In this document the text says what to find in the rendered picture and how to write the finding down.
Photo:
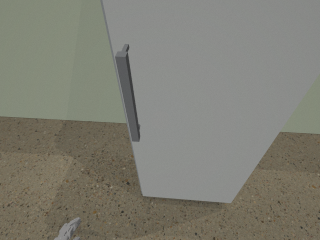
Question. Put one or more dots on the fridge door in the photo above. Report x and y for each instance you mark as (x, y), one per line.
(214, 83)

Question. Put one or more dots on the robot left hand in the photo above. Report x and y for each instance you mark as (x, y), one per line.
(68, 230)

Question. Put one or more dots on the handle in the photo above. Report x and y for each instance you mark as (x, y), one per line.
(124, 72)

